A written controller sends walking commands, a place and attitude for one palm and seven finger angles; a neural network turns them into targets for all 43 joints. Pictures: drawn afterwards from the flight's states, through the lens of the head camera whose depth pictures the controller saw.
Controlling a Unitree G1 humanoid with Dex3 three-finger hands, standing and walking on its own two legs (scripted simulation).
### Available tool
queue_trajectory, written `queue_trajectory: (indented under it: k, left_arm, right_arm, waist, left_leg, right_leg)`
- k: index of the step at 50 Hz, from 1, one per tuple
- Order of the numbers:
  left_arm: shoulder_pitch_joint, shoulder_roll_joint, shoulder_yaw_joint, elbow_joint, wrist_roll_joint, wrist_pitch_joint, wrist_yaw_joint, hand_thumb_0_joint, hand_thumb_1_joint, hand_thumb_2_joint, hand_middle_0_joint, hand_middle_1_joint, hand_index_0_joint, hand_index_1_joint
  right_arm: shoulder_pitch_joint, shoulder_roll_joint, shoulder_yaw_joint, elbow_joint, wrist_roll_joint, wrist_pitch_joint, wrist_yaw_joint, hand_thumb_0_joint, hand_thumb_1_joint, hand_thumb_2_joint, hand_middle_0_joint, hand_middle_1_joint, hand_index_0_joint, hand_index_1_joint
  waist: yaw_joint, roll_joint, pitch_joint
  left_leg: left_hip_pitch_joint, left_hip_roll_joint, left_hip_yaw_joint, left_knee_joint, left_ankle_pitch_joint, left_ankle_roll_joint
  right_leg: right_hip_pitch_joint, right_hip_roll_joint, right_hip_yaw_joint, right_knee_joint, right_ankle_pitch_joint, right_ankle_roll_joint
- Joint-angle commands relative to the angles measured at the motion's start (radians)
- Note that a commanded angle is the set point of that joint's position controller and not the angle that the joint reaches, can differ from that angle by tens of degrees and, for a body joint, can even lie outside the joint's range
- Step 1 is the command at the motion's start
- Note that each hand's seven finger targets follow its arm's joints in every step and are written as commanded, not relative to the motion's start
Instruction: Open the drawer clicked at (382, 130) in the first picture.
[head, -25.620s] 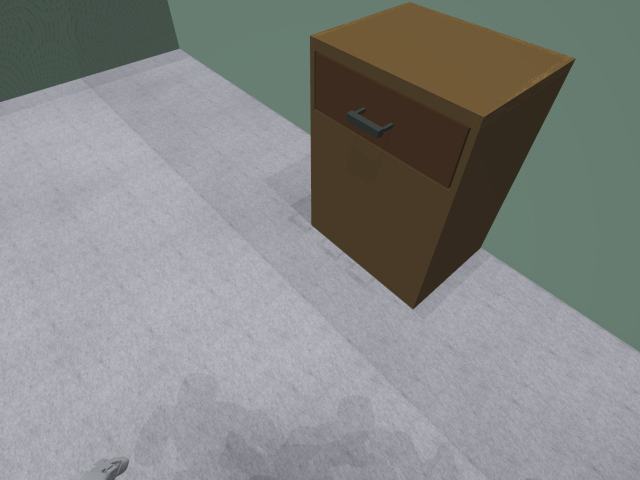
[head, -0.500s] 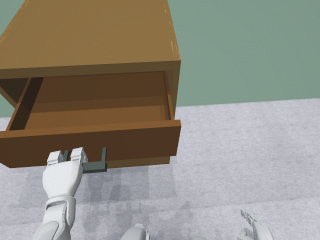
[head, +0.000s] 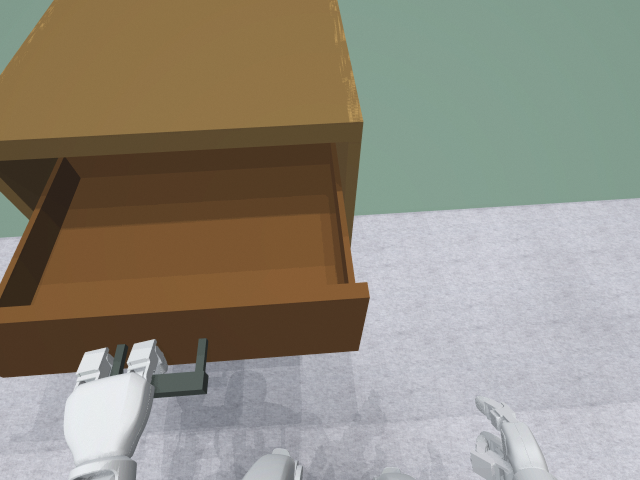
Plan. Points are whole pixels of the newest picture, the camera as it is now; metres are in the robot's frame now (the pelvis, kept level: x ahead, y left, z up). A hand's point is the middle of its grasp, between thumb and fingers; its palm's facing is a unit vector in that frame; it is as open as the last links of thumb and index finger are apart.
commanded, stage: pull the drawer open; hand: left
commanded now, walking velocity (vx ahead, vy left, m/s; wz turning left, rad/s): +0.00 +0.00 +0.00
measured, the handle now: (159, 368) +0.25 +0.23 -0.02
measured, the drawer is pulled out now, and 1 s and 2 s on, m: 0.26 0.30 0.30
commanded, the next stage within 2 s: open the thumb to release the handle in 0.78 s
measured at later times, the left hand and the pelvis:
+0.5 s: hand (126, 455) +0.15 +0.25 -0.05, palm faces -0.06 -0.09 -0.99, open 5.4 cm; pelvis -0.01 -0.01 -0.01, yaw +0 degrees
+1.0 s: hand (114, 455) +0.15 +0.26 -0.05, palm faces -0.04 -0.04 -1.00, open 5.7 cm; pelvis -0.01 +0.00 -0.02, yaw +0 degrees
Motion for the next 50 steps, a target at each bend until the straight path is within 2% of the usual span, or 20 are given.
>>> queue_trajectory:
  k: [1, 5, 8, 12, 16, 20, 23, 25, 26, 30, 31, 34, 36, 40, 43, 44, 45, 46, 48, 50]
  left_arm:
    - [0.105, 0.078, 0.004, -0.179, 0.001, -0.040, 0.036, 0.000, 0.900, 0.900, -0.400, -1.350, -0.400, -1.350]
    - [0.164, 0.081, 0.003, -0.218, 0.003, -0.048, 0.036, 0.000, 0.900, 0.900, -0.400, -1.350, -0.400, -1.350]
    - [0.176, 0.046, -0.038, -0.231, 0.003, -0.046, 0.028, 0.000, 0.900, 0.900, -0.400, -1.350, -0.400, -1.350]
    - [0.177, 0.081, 0.002, -0.212, 0.006, -0.054, 0.030, 0.000, 0.900, 0.900, -0.400, -1.350, -0.400, -1.350]
    - [0.239, 0.088, 0.022, -0.218, 0.003, -0.069, 0.033, 0.000, 0.900, 0.900, -0.400, -1.350, -0.400, -1.350]
    - [0.299, 0.109, 0.043, -0.255, -0.003, -0.078, 0.032, 0.000, 0.900, 0.900, -0.400, -1.350, -0.400, -1.350]
    - [0.366, 0.086, 0.025, -0.257, -0.016, -0.079, 0.019, 0.000, 0.900, 0.900, -0.400, -1.350, -0.400, -1.350]
    - [0.408, 0.108, 0.052, -0.259, -0.019, -0.087, 0.019, 0.000, 0.900, 0.900, -0.400, -1.350, -0.400, -1.350]
    - [0.441, 0.084, 0.031, -0.266, -0.024, -0.089, 0.014, 0.000, 0.900, 0.900, -0.400, -1.350, -0.400, -1.350]
    - [0.476, 0.119, 0.083, -0.263, -0.027, -0.111, 0.016, 0.000, 0.900, 0.900, -0.400, -1.350, -0.400, -1.350]
    - [0.472, 0.099, 0.062, -0.264, -0.026, -0.112, 0.015, 0.000, 0.900, 0.900, -0.400, -1.350, -0.400, -1.350]
    - [0.428, 0.116, 0.086, -0.271, -0.021, -0.120, 0.024, 0.000, 0.900, 0.900, -0.400, -1.350, -0.400, -1.350]
    - [0.444, 0.095, 0.069, -0.262, -0.018, -0.123, 0.028, 0.000, 0.900, 0.900, -0.400, -1.350, -0.400, -1.350]
    - [0.433, 0.117, 0.093, -0.284, -0.020, -0.125, 0.036, 0.000, 0.900, 0.900, -0.400, -1.350, -0.400, -1.350]
    - [0.451, 0.104, 0.080, -0.282, -0.024, -0.123, 0.032, 0.000, 0.900, 0.900, -0.400, -1.350, -0.400, -1.350]
    - [0.167, 0.257, 0.235, -0.241, 0.000, -0.122, 0.063, 0.000, 0.900, 0.900, -0.400, -1.350, -0.400, -1.350]
    - [0.194, 0.237, 0.243, -0.239, 0.015, -0.129, 0.079, 0.000, 0.830, 0.870, -0.395, -1.342, -0.395, -1.342]
    - [0.239, 0.177, 0.185, -0.184, 0.015, -0.123, 0.078, 0.000, 0.760, 0.840, -0.390, -1.335, -0.390, -1.335]
    - [0.233, 0.172, 0.181, -0.214, 0.008, -0.124, 0.081, 0.000, 0.620, 0.780, -0.380, -1.320, -0.380, -1.320]
    - [0.226, 0.159, 0.154, -0.250, -0.013, -0.101, 0.077, 0.000, 0.480, 0.720, -0.370, -1.305, -0.370, -1.305]
  right_arm:
    - [-0.062, -0.115, -0.038, -0.159, 0.003, -0.040, -0.005, 0.000, -0.900, -0.900, 0.200, 0.300, 0.200, 0.300]
    - [-0.076, -0.113, -0.030, -0.175, 0.002, -0.036, 0.001, 0.000, -0.900, -0.900, 0.200, 0.300, 0.200, 0.300]
    - [-0.081, -0.111, -0.029, -0.190, 0.003, -0.037, 0.004, 0.000, -0.900, -0.900, 0.200, 0.300, 0.200, 0.300]
    - [-0.091, -0.111, -0.021, -0.192, -0.001, -0.038, -0.001, 0.000, -0.900, -0.900, 0.200, 0.300, 0.200, 0.300]
    - [-0.090, -0.104, -0.022, -0.203, 0.000, -0.045, -0.005, 0.000, -0.900, -0.900, 0.200, 0.300, 0.200, 0.300]
    - [-0.098, -0.104, -0.017, -0.210, -0.001, -0.042, 0.000, 0.000, -0.900, -0.900, 0.200, 0.300, 0.200, 0.300]
    - [-0.103, -0.099, -0.016, -0.224, 0.004, -0.040, 0.005, 0.000, -0.900, -0.900, 0.200, 0.300, 0.200, 0.300]
    - [-0.109, -0.098, -0.012, -0.226, 0.002, -0.037, 0.007, 0.000, -0.900, -0.900, 0.200, 0.300, 0.200, 0.300]
    - [-0.109, -0.096, -0.015, -0.235, 0.004, -0.039, 0.009, 0.000, -0.900, -0.900, 0.200, 0.300, 0.200, 0.300]
    - [-0.112, -0.093, -0.013, -0.231, -0.001, -0.035, 0.012, 0.000, -0.900, -0.900, 0.200, 0.300, 0.200, 0.300]
    - [-0.111, -0.095, -0.016, -0.233, -0.001, -0.035, 0.013, 0.000, -0.900, -0.900, 0.200, 0.300, 0.200, 0.300]
    - [-0.109, -0.099, -0.021, -0.233, -0.008, -0.035, 0.013, 0.000, -0.900, -0.900, 0.200, 0.300, 0.200, 0.300]
    - [-0.101, -0.101, -0.022, -0.233, -0.010, -0.038, 0.016, 0.000, -0.900, -0.900, 0.200, 0.300, 0.200, 0.300]
    - [-0.096, -0.104, -0.025, -0.230, -0.013, -0.039, 0.015, 0.000, -0.900, -0.900, 0.200, 0.300, 0.200, 0.300]
    - [-0.093, -0.103, -0.029, -0.233, -0.010, -0.040, 0.014, 0.000, -0.900, -0.900, 0.200, 0.300, 0.200, 0.300]
    - [-0.086, -0.118, -0.036, -0.184, -0.010, -0.024, -0.005, 0.000, -0.900, -0.900, 0.200, 0.300, 0.200, 0.300]
    - [-0.097, -0.118, -0.035, -0.188, -0.018, -0.026, -0.014, 0.000, -0.900, -0.900, 0.200, 0.300, 0.200, 0.300]
    - [-0.095, -0.108, -0.031, -0.190, -0.017, -0.034, -0.015, 0.000, -0.900, -0.900, 0.200, 0.300, 0.200, 0.300]
    - [-0.089, -0.111, -0.038, -0.194, -0.012, -0.038, -0.012, 0.000, -0.900, -0.900, 0.200, 0.300, 0.200, 0.300]
    - [-0.089, -0.115, -0.041, -0.190, -0.009, -0.037, -0.011, 0.000, -0.900, -0.900, 0.200, 0.300, 0.200, 0.300]
  waist:
    - [0.000, -0.027, -0.222]
    - [0.012, -0.010, -0.229]
    - [0.004, -0.009, -0.188]
    - [0.003, -0.048, -0.165]
    - [0.018, -0.030, -0.177]
    - [0.034, -0.012, -0.210]
    - [0.040, -0.011, -0.166]
    - [0.050, -0.020, -0.184]
    - [0.050, -0.014, -0.168]
    - [0.057, -0.028, -0.177]
    - [0.050, -0.013, -0.156]
    - [0.039, -0.014, -0.158]
    - [0.041, -0.004, -0.169]
    - [0.045, -0.006, -0.231]
    - [0.041, -0.021, -0.216]
    - [-0.001, -0.075, -0.175]
    - [0.034, -0.041, -0.209]
    - [0.017, -0.038, -0.161]
    - [0.033, 0.009, -0.207]
    - [0.028, 0.034, -0.271]
  left_leg:
    - [0.289, 0.005, -0.005, -0.117, 0.464, 0.006]
    - [0.299, 0.006, -0.006, -0.112, 0.490, 0.004]
    - [0.281, 0.005, -0.012, -0.117, 0.434, 0.009]
    - [0.236, 0.000, -0.009, -0.111, 0.352, 0.009]
    - [0.228, -0.003, -0.001, -0.106, 0.333, 0.009]
    - [0.241, -0.003, 0.005, -0.099, 0.372, 0.006]
    - [0.215, -0.005, 0.003, -0.105, 0.358, 0.009]
    - [0.215, -0.004, 0.006, -0.103, 0.378, 0.007]
    - [0.211, -0.002, 0.007, -0.102, 0.379, 0.010]
    - [0.194, -0.005, 0.014, -0.090, 0.393, 0.009]
    - [0.186, -0.003, 0.012, -0.092, 0.379, 0.010]
    - [0.179, 0.000, 0.005, -0.087, 0.370, 0.010]
    - [0.188, 0.001, 0.006, -0.080, 0.380, 0.011]
    - [0.208, 0.002, 0.009, -0.070, 0.412, 0.007]
    - [0.204, 0.003, 0.007, -0.070, 0.416, 0.009]
    - [0.149, 0.007, 0.003, -0.050, 0.347, 0.007]
    - [0.153, -0.003, 0.008, -0.051, 0.328, 0.003]
    - [0.148, -0.001, 0.008, -0.053, 0.312, 0.007]
    - [0.192, -0.002, 0.011, -0.062, 0.342, 0.004]
    - [0.246, 0.002, 0.013, -0.070, 0.384, 0.002]
  right_leg:
    - [0.063, 0.010, -0.053, -0.109, 0.446, -0.042]
    - [0.050, 0.008, -0.052, -0.099, 0.442, -0.041]
    - [0.029, 0.009, -0.064, -0.106, 0.380, -0.044]
    - [0.010, 0.009, -0.059, -0.104, 0.344, -0.043]
    - [0.022, 0.008, -0.056, -0.099, 0.338, -0.047]
    - [0.028, 0.006, -0.046, -0.087, 0.368, -0.048]
    - [0.038, 0.008, -0.051, -0.093, 0.361, -0.051]
    - [0.048, 0.009, -0.043, -0.086, 0.384, -0.051]
    - [0.053, 0.008, -0.044, -0.090, 0.392, -0.053]
    - [0.060, 0.006, -0.024, -0.080, 0.442, -0.051]
    - [0.052, 0.007, -0.032, -0.081, 0.426, -0.053]
    - [0.025, 0.008, -0.038, -0.073, 0.405, -0.054]
    - [0.015, 0.008, -0.044, -0.067, 0.401, -0.053]
    - [0.016, 0.006, -0.038, -0.055, 0.425, -0.050]
    - [0.023, 0.007, -0.044, -0.060, 0.428, -0.050]
    - [-0.028, 0.002, -0.033, -0.056, 0.416, -0.043]
    - [-0.022, 0.003, -0.031, -0.042, 0.390, -0.043]
    - [-0.034, 0.005, -0.047, -0.052, 0.373, -0.045]
    - [-0.028, 0.004, -0.046, -0.054, 0.366, -0.049]
    - [-0.009, 0.003, -0.045, -0.060, 0.384, -0.047]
